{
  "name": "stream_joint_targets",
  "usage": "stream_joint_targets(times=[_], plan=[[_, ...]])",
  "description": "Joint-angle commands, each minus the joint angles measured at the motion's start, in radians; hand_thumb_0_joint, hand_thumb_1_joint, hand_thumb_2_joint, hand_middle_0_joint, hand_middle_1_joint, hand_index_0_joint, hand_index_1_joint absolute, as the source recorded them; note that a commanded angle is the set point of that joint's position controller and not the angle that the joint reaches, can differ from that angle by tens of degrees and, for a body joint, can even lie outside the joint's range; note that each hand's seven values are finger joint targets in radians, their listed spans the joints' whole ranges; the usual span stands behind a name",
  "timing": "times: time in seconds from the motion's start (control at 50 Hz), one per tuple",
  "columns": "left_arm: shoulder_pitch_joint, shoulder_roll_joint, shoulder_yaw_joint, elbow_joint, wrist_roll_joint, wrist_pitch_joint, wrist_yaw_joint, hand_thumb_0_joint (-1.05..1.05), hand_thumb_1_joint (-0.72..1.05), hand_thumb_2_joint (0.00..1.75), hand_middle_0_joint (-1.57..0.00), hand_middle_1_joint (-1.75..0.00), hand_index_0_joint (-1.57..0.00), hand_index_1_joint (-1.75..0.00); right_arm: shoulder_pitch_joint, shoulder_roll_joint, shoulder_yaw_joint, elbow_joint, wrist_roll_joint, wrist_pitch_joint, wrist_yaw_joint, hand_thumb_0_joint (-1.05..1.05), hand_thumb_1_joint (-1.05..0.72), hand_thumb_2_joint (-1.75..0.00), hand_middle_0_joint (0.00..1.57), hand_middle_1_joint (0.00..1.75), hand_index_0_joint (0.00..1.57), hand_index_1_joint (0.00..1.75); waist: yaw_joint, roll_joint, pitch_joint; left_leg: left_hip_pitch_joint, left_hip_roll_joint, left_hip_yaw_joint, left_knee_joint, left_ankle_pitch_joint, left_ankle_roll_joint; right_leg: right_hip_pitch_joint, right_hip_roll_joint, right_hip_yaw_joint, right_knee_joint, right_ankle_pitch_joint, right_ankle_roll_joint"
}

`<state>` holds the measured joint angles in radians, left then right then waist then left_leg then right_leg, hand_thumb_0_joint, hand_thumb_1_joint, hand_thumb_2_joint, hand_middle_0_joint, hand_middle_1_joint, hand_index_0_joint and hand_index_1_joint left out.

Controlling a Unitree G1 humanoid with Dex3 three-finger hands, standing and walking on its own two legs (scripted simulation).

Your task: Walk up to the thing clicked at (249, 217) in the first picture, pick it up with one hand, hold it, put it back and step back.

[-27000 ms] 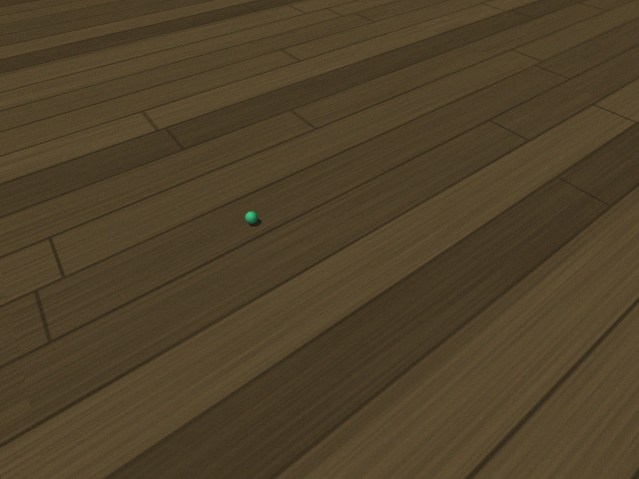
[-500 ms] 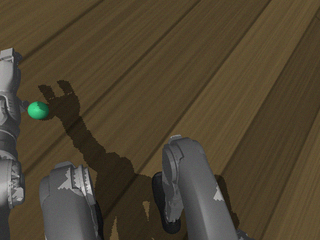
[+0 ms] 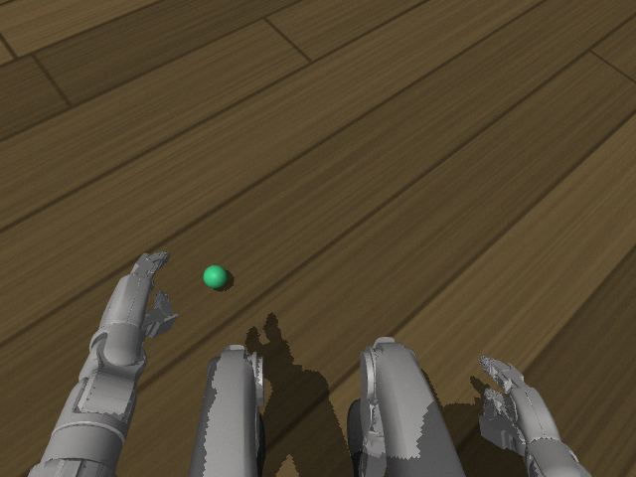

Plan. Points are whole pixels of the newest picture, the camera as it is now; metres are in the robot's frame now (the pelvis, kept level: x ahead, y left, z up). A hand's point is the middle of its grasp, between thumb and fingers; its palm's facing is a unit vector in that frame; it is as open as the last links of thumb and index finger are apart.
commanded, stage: home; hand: left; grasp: from above
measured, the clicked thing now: (215, 276) +0.52 +0.22 -0.48
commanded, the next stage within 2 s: none
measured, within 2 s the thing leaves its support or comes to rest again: neither
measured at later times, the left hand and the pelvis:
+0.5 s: hand (103, 347) +0.26 +0.19 +0.10, palm faces +0.09 -0.97 -0.21, open 7.4 cm; pelvis +0.06 +0.00 +0.17, yaw +2 degrees
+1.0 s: hand (57, 387) +0.23 +0.19 +0.16, palm faces +0.10 -0.98 -0.18, open 7.4 cm; pelvis +0.08 +0.00 +0.21, yaw +3 degrees
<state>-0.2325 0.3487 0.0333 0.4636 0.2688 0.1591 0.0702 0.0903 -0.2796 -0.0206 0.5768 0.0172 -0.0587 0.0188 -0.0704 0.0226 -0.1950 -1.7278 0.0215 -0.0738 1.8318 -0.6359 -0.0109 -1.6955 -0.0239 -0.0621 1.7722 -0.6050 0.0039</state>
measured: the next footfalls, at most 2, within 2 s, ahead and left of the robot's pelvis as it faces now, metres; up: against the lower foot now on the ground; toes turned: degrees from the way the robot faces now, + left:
none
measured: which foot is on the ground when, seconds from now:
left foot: down 0.00-1.00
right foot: down 0.00-1.00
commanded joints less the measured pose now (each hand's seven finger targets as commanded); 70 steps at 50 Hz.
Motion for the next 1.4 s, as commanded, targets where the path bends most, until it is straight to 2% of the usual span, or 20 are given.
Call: stream_joint_targets(times=[0.0, 0.02, 0.04, 0.1, 0.16, 0.18, 0.3, 0.36, 0.44, 0.52, 0.58, 0.6, 0.62, 0.78, 0.92, 0.96, 1.08, 1.18, 1.24, 1.38], plan=[[-0.122, 0.116, 0.053, -0.301, -0.132, 0.03, 0.029, 0.0, 0.9, 0.9, -0.2, -0.3, -0.2, -0.3, 0.064, -0.142, -0.049, -0.108, 0.016, -0.048, -0.054, 0.0, -0.9, -0.9, 0.2, 0.3, 0.2, 0.3, -0.026, 0.1, -0.47, 0.503, -0.012, -0.018, -0.415, -0.047, 0.035, 0.392, 0.03, 0.029, -0.363, 0.019, -0.027], [-0.095, 0.094, 0.032, -0.326, -0.159, 0.044, 0.027, 0.0, 0.9, 0.9, -0.2, -0.3, -0.2, -0.3, 0.056, -0.133, -0.044, -0.11, 0.018, -0.054, -0.063, 0.0, -0.9, -0.9, 0.2, 0.3, 0.2, 0.3, -0.035, 0.1, -0.451, 0.52, -0.013, -0.017, -0.434, -0.044, 0.036, 0.41, 0.03, 0.03, -0.389, 0.02, -0.025], [-0.077, 0.108, 0.052, -0.352, -0.177, 0.057, 0.03, 0.0, 0.9, 0.9, -0.2, -0.3, -0.2, -0.3, 0.056, -0.13, -0.042, -0.115, 0.02, -0.058, -0.071, 0.0, -0.9, -0.9, 0.2, 0.3, 0.2, 0.3, -0.032, 0.096, -0.457, 0.554, -0.013, -0.009, -0.45, -0.022, 0.037, 0.451, 0.03, 0.034, -0.417, 0.036, -0.025], [-0.003, 0.077, 0.05, -0.366, -0.225, 0.094, 0.037, 0.0, 0.9, 0.9, -0.2, -0.3, -0.2, -0.3, 0.043, -0.112, -0.021, -0.119, 0.023, -0.075, -0.095, 0.0, -0.9, -0.9, 0.2, 0.3, 0.2, 0.3, -0.034, 0.077, -0.381, 0.592, -0.014, -0.014, -0.516, -0.03, 0.039, 0.517, 0.03, 0.044, -0.491, 0.029, -0.022], [0.093, 0.045, 0.066, -0.395, -0.266, 0.124, 0.041, 0.0, 0.9, 0.9, -0.2, -0.3, -0.2, -0.3, 0.057, -0.099, -0.006, -0.125, 0.028, -0.089, -0.119, 0.0, -0.9, -0.9, 0.2, 0.3, 0.2, 0.3, -0.018, 0.081, -0.326, 0.683, -0.011, -0.034, -0.608, -0.014, 0.033, 0.583, 0.028, 0.04, -0.559, 0.047, -0.022], [0.135, 0.041, 0.071, -0.41, -0.278, 0.133, 0.041, 0.0, 0.9, 0.9, -0.2, -0.3, -0.2, -0.3, 0.065, -0.093, -0.003, -0.126, 0.028, -0.093, -0.127, 0.0, -0.9, -0.9, 0.2, 0.3, 0.2, 0.3, -0.015, 0.08, -0.323, 0.713, -0.011, -0.029, -0.628, 0.03, 0.033, 0.628, 0.031, 0.038, -0.585, 0.083, -0.022], [0.35, 0.001, 0.085, -0.482, -0.318, 0.179, 0.028, 0.0, 0.9, 0.9, -0.2, -0.3, -0.2, -0.3, 0.105, -0.075, 0.013, -0.145, 0.025, -0.115, -0.168, 0.0, -0.9, -0.9, 0.2, 0.3, 0.2, 0.3, 0.003, 0.082, -0.272, 0.884, -0.009, -0.021, -0.752, 0.253, 0.02, 0.807, 0.036, 0.021, -0.695, 0.246, -0.024], [0.426, -0.009, 0.085, -0.539, -0.33, 0.19, 0.024, 0.0, 0.9, 0.9, -0.2, -0.3, -0.2, -0.3, 0.124, -0.064, 0.016, -0.161, 0.02, -0.127, -0.181, 0.0, -0.9, -0.9, 0.2, 0.3, 0.2, 0.3, 0.001, 0.068, -0.239, 0.94, -0.014, 0.002, -0.795, 0.311, 0.024, 0.906, 0.038, 0.02, -0.773, 0.299, -0.019], [0.57, -0.026, 0.069, -0.628, -0.332, 0.204, 0.015, 0.0, 0.9, 0.9, -0.2, -0.3, -0.2, -0.3, 0.159, -0.055, 0.011, -0.182, 0.013, -0.142, -0.196, 0.0, -0.9, -0.9, 0.2, 0.3, 0.2, 0.3, 0.006, 0.058, -0.21, 1.037, -0.022, 0.026, -0.86, 0.417, 0.023, 1.02, 0.045, 0.016, -0.861, 0.388, -0.018], [0.652, -0.033, 0.064, -0.725, -0.337, 0.216, 0.009, 0.0, 0.9, 0.9, -0.2, -0.3, -0.2, -0.3, 0.166, -0.047, 0.01, -0.199, 0.008, -0.16, -0.208, 0.0, -0.9, -0.9, 0.2, 0.3, 0.2, 0.3, 0.011, 0.053, -0.15, 1.091, -0.022, 0.027, -0.929, 0.406, 0.024, 1.077, 0.05, 0.006, -0.935, 0.378, -0.014], [0.685, -0.036, 0.051, -0.752, -0.333, 0.226, 0.0, 0.0, 0.9, 0.9, -0.2, -0.3, -0.2, -0.3, 0.159, -0.045, 0.014, -0.204, 0.005, -0.177, -0.218, 0.0, -0.9, -0.9, 0.2, 0.3, 0.2, 0.3, 0.006, 0.028, -0.088, 1.106, -0.02, 0.022, -0.964, 0.387, 0.027, 1.09, 0.053, -0.002, -0.969, 0.359, -0.011], [0.708, -0.033, 0.064, -0.749, -0.332, 0.231, -0.002, 0.0, 0.9, 0.9, -0.2, -0.3, -0.2, -0.3, 0.16, -0.046, 0.013, -0.207, 0.003, -0.182, -0.22, 0.0, -0.9, -0.9, 0.2, 0.3, 0.2, 0.3, 0.012, 0.024, -0.072, 1.11, -0.021, 0.024, -0.971, 0.378, 0.03, 1.094, 0.052, -0.002, -0.978, 0.352, -0.011], [0.714, -0.039, 0.05, -0.752, -0.33, 0.234, -0.008, 0.0, 0.9, 0.9, -0.2, -0.3, -0.2, -0.3, 0.159, -0.046, 0.013, -0.205, 0.002, -0.187, -0.222, 0.0, -0.9, -0.9, 0.2, 0.3, 0.2, 0.3, 0.009, 0.019, -0.059, 1.116, -0.021, 0.024, -0.98, 0.377, 0.031, 1.094, 0.052, -0.005, -0.987, 0.347, -0.011], [0.712, -0.036, 0.046, -0.748, -0.324, 0.24, -0.043, 0.0, 0.9, 0.9, -0.2, -0.3, -0.2, -0.3, 0.15, -0.063, 0.005, -0.208, -0.007, -0.226, -0.22, 0.0, -0.9, -0.9, 0.2, 0.3, 0.2, 0.3, 0.011, 0.017, 0.001, 1.13, -0.02, 0.024, -1.014, 0.364, 0.027, 1.09, 0.051, -0.017, -0.997, 0.321, -0.011], [0.699, -0.02, 0.062, -0.761, -0.318, 0.23, -0.048, 0.0, 0.9, 0.9, -0.2, -0.3, -0.2, -0.3, 0.138, -0.065, 0.004, -0.2, -0.012, -0.244, -0.215, 0.0, -0.9, -0.9, 0.2, 0.3, 0.2, 0.3, 0.029, 0.042, -0.023, 1.144, -0.021, 0.021, -1.016, 0.359, 0.024, 1.107, 0.048, -0.013, -0.993, 0.319, -0.009], [0.69, -0.02, 0.059, -0.778, -0.315, 0.227, -0.045, 0.0, 0.9, 0.9, -0.2, -0.3, -0.2, -0.3, 0.14, -0.061, 0.004, -0.2, -0.013, -0.245, -0.216, 0.0, -0.9, -0.9, 0.2, 0.3, 0.2, 0.3, 0.025, 0.057, -0.053, 1.158, -0.023, 0.026, -1.005, 0.382, 0.024, 1.116, 0.046, -0.007, -0.99, 0.34, -0.012], [0.707, -0.029, 0.05, -0.769, -0.314, 0.23, -0.04, 0.0, 0.9, 0.9, -0.2, -0.3, -0.2, -0.3, 0.13, -0.06, 0.009, -0.201, -0.013, -0.246, -0.216, 0.0, -0.9, -0.9, 0.2, 0.3, 0.2, 0.3, 0.03, 0.031, -0.028, 1.134, -0.027, 0.032, -1.0, 0.356, 0.03, 1.116, 0.042, -0.005, -1.001, 0.329, -0.007], [0.719, -0.023, 0.057, -0.765, -0.318, 0.233, -0.039, 0.0, 0.9, 0.9, -0.2, -0.3, -0.2, -0.3, 0.139, -0.063, 0.005, -0.196, -0.011, -0.247, -0.22, 0.0, -0.9, -0.9, 0.2, 0.3, 0.2, 0.3, 0.028, 0.006, -0.064, 1.144, -0.027, 0.032, -0.985, 0.405, 0.031, 1.135, 0.041, -0.002, -0.995, 0.376, -0.005], [0.706, -0.02, 0.064, -0.762, -0.321, 0.231, -0.04, 0.0, 0.9, 0.9, -0.2, -0.3, -0.2, -0.3, 0.136, -0.065, 0.005, -0.191, -0.011, -0.248, -0.22, 0.0, -0.9, -0.9, 0.2, 0.3, 0.2, 0.3, 0.031, 0.014, -0.045, 1.135, -0.025, 0.033, -0.993, 0.377, 0.03, 1.124, 0.043, -0.002, -0.996, 0.35, -0.006], [0.713, -0.022, 0.058, -0.755, -0.318, 0.231, -0.043, 0.0, 0.9, 0.9, -0.2, -0.3, -0.2, -0.3, 0.143, -0.066, 0.001, -0.186, -0.012, -0.25, -0.22, 0.0, -0.9, -0.9, 0.2, 0.3, 0.2, 0.3, 0.027, 0.026, -0.052, 1.149, -0.022, 0.033, -0.994, 0.398, 0.026, 1.125, 0.044, -0.002, -0.99, 0.363, -0.009]])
